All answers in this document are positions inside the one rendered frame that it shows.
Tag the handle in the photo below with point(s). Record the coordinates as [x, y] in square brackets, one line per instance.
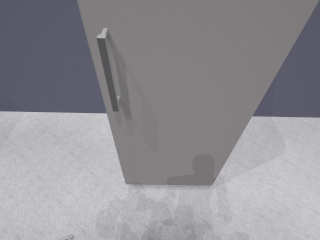
[108, 70]

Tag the fridge door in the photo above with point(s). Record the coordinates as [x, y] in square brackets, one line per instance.
[190, 74]

